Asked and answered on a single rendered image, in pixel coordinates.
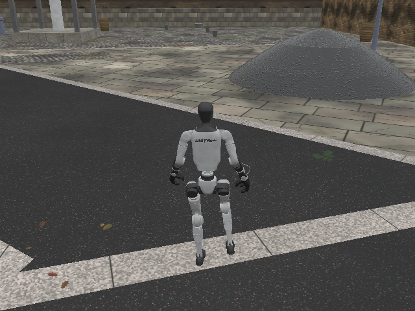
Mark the right robot hand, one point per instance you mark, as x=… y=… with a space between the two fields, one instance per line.
x=243 y=183

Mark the right robot upper arm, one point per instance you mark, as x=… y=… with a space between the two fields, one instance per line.
x=230 y=146

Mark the right robot forearm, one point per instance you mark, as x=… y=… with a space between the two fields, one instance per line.
x=240 y=170

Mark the left robot hand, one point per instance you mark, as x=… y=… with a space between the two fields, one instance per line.
x=172 y=179

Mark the left robot upper arm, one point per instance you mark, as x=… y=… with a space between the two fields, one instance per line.
x=182 y=147

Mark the left robot forearm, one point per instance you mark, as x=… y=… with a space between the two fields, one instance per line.
x=175 y=168

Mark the robot right shin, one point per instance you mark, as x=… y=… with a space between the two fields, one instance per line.
x=227 y=221

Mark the right robot thigh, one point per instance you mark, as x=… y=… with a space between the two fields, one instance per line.
x=223 y=189

